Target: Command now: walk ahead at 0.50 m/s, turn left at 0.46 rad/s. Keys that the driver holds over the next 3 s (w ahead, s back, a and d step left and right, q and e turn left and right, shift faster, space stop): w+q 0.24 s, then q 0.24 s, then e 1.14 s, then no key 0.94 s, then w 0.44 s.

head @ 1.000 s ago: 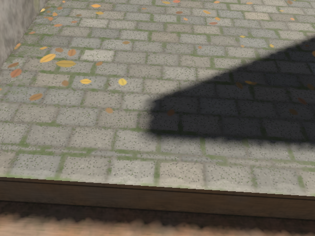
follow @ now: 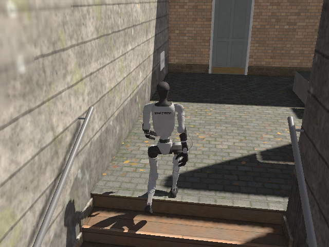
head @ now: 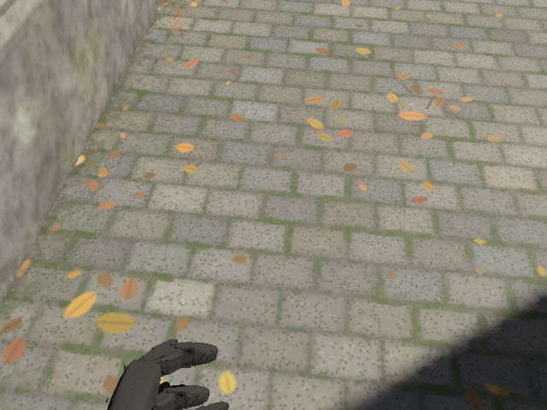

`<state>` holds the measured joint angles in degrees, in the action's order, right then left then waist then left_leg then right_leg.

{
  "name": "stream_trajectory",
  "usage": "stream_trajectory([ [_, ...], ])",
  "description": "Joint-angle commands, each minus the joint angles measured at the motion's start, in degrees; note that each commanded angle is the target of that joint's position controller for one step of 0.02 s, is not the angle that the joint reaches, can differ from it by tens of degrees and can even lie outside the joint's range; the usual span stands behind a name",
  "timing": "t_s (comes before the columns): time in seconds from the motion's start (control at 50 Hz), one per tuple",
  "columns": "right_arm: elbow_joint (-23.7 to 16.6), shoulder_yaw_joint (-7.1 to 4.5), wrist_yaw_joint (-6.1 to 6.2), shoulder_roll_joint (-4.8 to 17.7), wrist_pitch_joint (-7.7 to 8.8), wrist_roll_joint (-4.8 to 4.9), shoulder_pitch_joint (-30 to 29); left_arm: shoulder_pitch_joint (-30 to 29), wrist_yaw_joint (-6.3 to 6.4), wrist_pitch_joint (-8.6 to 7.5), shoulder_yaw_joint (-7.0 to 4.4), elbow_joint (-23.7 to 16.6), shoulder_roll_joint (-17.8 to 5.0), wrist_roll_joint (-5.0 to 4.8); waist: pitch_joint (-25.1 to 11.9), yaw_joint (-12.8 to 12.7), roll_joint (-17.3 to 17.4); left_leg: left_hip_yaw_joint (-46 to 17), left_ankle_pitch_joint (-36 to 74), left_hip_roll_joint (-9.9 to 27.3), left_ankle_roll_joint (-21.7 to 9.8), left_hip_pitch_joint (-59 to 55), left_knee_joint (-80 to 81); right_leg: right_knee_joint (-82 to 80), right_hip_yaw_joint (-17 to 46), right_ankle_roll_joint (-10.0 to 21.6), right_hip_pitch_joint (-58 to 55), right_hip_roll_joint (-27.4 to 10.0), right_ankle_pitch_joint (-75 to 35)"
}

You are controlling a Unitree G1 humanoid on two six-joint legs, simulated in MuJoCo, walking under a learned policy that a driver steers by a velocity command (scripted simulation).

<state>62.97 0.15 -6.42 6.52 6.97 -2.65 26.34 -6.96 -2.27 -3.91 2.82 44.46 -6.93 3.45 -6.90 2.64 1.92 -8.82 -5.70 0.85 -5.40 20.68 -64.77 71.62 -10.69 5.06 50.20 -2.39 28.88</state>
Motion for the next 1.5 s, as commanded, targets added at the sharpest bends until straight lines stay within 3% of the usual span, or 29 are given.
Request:
stream_trajectory([
  [0.02,-3.4,-2.06,1.05,3.1,0.74,0.24,-3.8,23.4,0.83,-1.20,-3.96,10.3,-8.9,-0.56,-0.7,-7.2,-4.3,-3.6,2.2,-0.8,-3.0,33.7,-43.6,-41.4,42.1,12.6,-29.2,-16.3,2.9],
  [0.08,-8.0,-0.41,2.41,-0.7,-1.11,-0.42,-12.2,15.2,1.27,-0.90,-1.35,12.5,3.3,-0.80,0.2,-0.2,0.7,-3.5,-1.9,2.2,-7.1,36.9,-45.1,-44.6,30.9,9.1,-25.9,-17.4,-16.5],
  [0.12,-8.5,-0.46,2.04,0.1,-1.66,-0.57,-14.2,14.2,1.84,-2.07,-1.39,13.4,3.2,-0.04,1.3,2.4,1.1,-1.7,-1.5,3.6,-7.7,35.8,-37.9,-47.3,17.9,5.6,-24.2,-13.9,-24.1],
  [0.24,-13.9,-1.69,-0.68,5.4,-0.40,-0.47,-26.9,19.3,3.18,-4.16,-2.73,12.9,-5.6,2.65,2.5,-1.7,-2.0,4.8,7.0,7.1,-2.4,32.1,-3.3,-57.7,-1.6,3.6,-39.1,-10.4,-39.2],
  [0.34,-15.8,-2.76,0.43,5.8,-1.85,1.30,-33.4,24.2,1.78,-5.30,-5.53,13.1,-12.2,-0.35,4.7,-2.5,-5.8,10.3,2.4,3.6,2.0,20.5,19.9,-57.8,-4.9,3.4,-51.6,-13.5,-63.8],
  [0.4,-14.9,-4.59,1.71,9.1,-1.53,0.49,-30.7,23.2,2.64,-4.57,-6.93,11.2,-13.3,-0.75,5.4,-0.9,-7.2,12.1,1.6,0.1,1.7,16.1,29.3,-52.5,-5.0,1.7,-58.9,-14.5,-70.7],
  [0.44,-14.4,-6.21,3.28,13.0,-0.04,1.89,-28.0,23.5,2.80,-3.36,-7.26,10.4,-12.1,-1.98,2.9,0.2,-5.9,14.2,15.2,-4.4,-2.2,5.2,42.1,-44.3,-6.1,-0.5,-59.0,-11.2,-70.8],
  [0.46,-14.3,-7.31,5.02,15.3,0.39,0.52,-24.3,28.3,2.49,-2.92,-6.61,11.2,-9.0,-1.13,-4.4,-0.9,-3.6,10.1,35.1,-1.8,-6.8,-10.9,36.4,-36.0,-6.0,-4.0,-51.6,-9.2,-58.2],
  [0.48,-13.4,-8.03,6.29,19.2,-0.14,-0.17,-12.9,38.8,3.42,-3.25,-4.66,9.3,-2.8,-0.44,-20.6,-3.2,10.2,-8.1,55.1,11.1,-21.5,-41.8,29.5,-18.9,-3.7,-12.3,-32.2,-4.5,-20.8],
  [0.5,-12.0,-7.85,7.03,18.2,-1.02,-0.30,-4.8,31.8,2.31,-2.82,-4.66,6.7,-5.1,-1.42,-25.8,1.4,7.6,-24.7,54.2,20.0,-25.5,-49.7,39.3,-7.0,3.1,-13.1,-21.4,3.0,10.5],
  [0.52,-9.9,-9.37,7.25,19.0,-0.33,-0.43,-4.7,21.8,0.70,-1.88,-5.30,5.3,-6.6,-2.38,-13.9,4.0,1.3,-19.4,49.6,18.8,-19.0,-42.8,42.1,0.2,11.4,-10.8,-13.2,0.9,9.7],
  [0.56,-11.5,-8.62,7.39,13.5,-0.38,2.10,-15.1,24.4,1.28,-1.49,-7.33,8.7,-11.1,0.37,-3.6,-2.4,-0.3,-6.8,37.9,14.4,-13.3,-22.2,43.7,-3.0,13.2,-9.6,-15.8,-6.7,4.7],
  [0.58,-13.1,-7.41,7.19,10.0,-0.37,3.56,-20.4,25.5,1.40,-1.83,-6.30,9.8,-6.8,1.01,-0.4,-5.2,0.0,-4.8,33.8,13.1,-11.4,-11.0,46.5,-9.3,13.5,-9.2,-21.2,-8.0,0.6],
  [0.62,-14.8,-7.12,5.91,9.5,-0.48,3.00,-24.6,25.5,0.48,-1.55,-5.49,10.8,-2.4,-0.15,-1.0,-7.6,-1.7,-0.9,26.9,10.8,-8.4,0.3,49.9,-11.7,12.2,-10.6,-30.7,-6.3,-6.4],
  [0.7,-18.3,-7.17,5.24,10.9,1.55,2.40,-31.8,28.5,-1.57,-0.41,-7.66,12.6,-6.6,-1.63,-0.8,-8.8,0.5,5.5,7.3,8.5,-3.7,8.1,49.7,-15.4,11.9,-12.9,-36.3,-4.9,-13.6],
  [0.8,-15.8,-9.06,6.08,15.1,1.54,2.24,-20.7,18.1,3.14,-1.63,-7.83,6.1,-8.8,-1.51,4.7,-1.0,2.8,-5.6,-6.6,19.6,-12.1,-7.5,49.8,-19.9,12.0,-11.2,-21.6,-5.2,-6.5],
  [0.82,-15.9,-6.16,8.72,11.7,-2.90,0.23,-20.4,15.9,4.88,0.44,-7.63,4.2,-9.0,-5.47,-0.6,-2.1,8.6,-2.2,4.2,18.4,-8.2,-10.6,43.6,-25.1,12.7,-7.8,-22.4,-6.1,-1.8],
  [0.88,-18.3,-6.94,10.57,14.1,-7.14,3.68,-22.9,22.2,4.84,2.17,-7.86,6.1,-8.7,-3.89,-0.7,-4.8,6.1,4.9,12.3,15.3,-4.2,-10.1,39.4,-36.1,6.7,-4.6,-30.1,-1.1,-14.3],
  [0.9,-18.2,-7.12,10.55,13.5,-7.53,4.57,-22.2,22.9,4.48,2.44,-8.00,6.0,-9.2,-2.82,1.3,-4.7,1.8,7.9,6.2,12.1,-0.8,-7.8,35.3,-41.7,10.1,-2.6,-31.5,-2.2,-23.0],
  [0.94,-21.1,-6.65,10.61,10.1,-7.69,2.94,-25.6,22.8,5.11,2.82,-10.12,3.7,-17.8,-2.91,5.6,-3.3,-19.4,17.4,-18.8,-3.2,7.6,11.2,16.1,-50.0,33.3,8.2,-39.3,-15.8,-47.1],
  [0.96,-22.6,-6.35,10.59,9.7,-7.38,2.55,-30.7,27.3,5.06,2.31,-10.53,3.3,-17.9,-1.29,3.2,-8.2,-19.2,11.0,-30.3,-4.5,8.0,17.9,4.5,-52.4,40.1,13.0,-42.6,-19.3,-48.2],
  [0.98,-22.4,-6.56,10.26,9.8,-7.20,3.22,-31.0,26.4,5.30,1.61,-10.57,2.7,-17.4,-0.84,2.1,-7.1,-14.4,6.7,-29.2,-3.0,7.6,20.1,-2.6,-51.1,37.2,12.3,-44.3,-17.5,-47.1],
  [1.02,-20.7,-6.84,10.17,10.2,-6.98,3.31,-29.1,18.9,6.12,1.59,-10.50,-0.2,-16.2,-3.78,1.9,-4.0,-8.6,5.0,-22.3,-0.5,7.6,21.1,-2.8,-48.9,30.7,7.5,-43.3,-13.1,-43.6],
  [1.12,-22.8,-5.36,9.94,7.3,-6.50,3.11,-30.4,16.9,6.25,3.33,-10.26,-2.5,-14.7,-4.45,-0.7,-3.8,-10.1,7.5,-16.1,-2.0,8.0,10.3,15.8,-47.6,26.0,5.8,-40.1,-7.9,-39.9],
  [1.24,-22.0,-6.28,8.21,12.0,-5.75,3.07,-20.3,14.6,6.04,4.99,-9.84,-6.2,-14.4,-5.03,-0.8,-0.6,-10.7,7.1,-2.7,-0.9,5.6,-10.5,41.7,-42.2,29.8,2.1,-30.7,-3.5,-25.1],
  [1.28,-22.8,-7.78,8.24,19.7,-6.05,-0.32,-17.9,16.3,5.93,4.37,-9.12,-9.6,-11.7,-4.04,-0.1,-2.8,19.5,-21.3,14.5,25.3,-10.0,-17.3,46.8,-17.4,14.8,-4.9,-7.4,7.8,9.3],
  [1.3,-24.8,-7.16,8.69,16.8,-5.48,-0.87,-19.3,15.4,5.12,3.63,-10.58,-9.0,-16.4,-3.93,-0.7,-2.3,15.1,-22.2,11.0,25.8,-13.3,-15.2,48.4,-4.8,18.4,-6.3,-7.8,3.8,7.8],
  [1.34,-26.9,-6.20,9.44,13.1,-5.28,0.80,-25.7,16.7,4.63,4.59,-11.57,-6.5,-17.7,-4.93,2.2,-4.9,5.4,-8.3,1.0,17.5,-7.0,-10.7,47.3,1.3,17.5,-7.6,-9.0,2.1,-1.0],
  [1.5,-26.1,-6.81,10.54,16.4,-6.46,1.98,-19.7,10.1,2.77,5.27,-7.75,-12.6,-10.2,-4.28,1.4,-0.4,7.6,7.4,4.2,14.5,-6.8,-11.5,46.2,-18.4,9.2,-9.1,-18.2,-1.1,-6.1],
])
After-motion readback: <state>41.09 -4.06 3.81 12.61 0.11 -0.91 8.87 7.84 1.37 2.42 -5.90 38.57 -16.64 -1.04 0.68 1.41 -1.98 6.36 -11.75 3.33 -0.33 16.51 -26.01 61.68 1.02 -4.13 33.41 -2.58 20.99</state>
